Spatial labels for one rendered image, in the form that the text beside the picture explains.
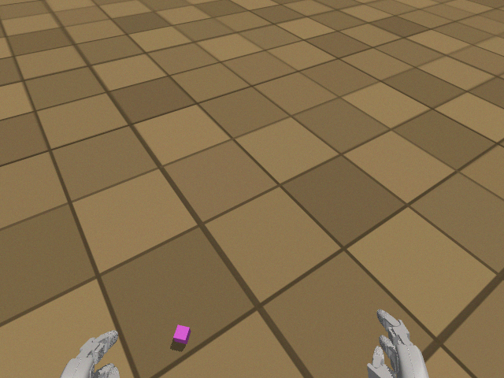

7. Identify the cube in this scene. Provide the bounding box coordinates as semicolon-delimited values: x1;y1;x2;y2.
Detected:
173;325;191;344

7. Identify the left robot hand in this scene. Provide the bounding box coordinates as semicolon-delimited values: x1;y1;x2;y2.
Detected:
60;330;120;378

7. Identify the right robot hand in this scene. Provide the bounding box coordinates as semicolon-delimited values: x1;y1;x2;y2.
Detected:
367;309;429;378

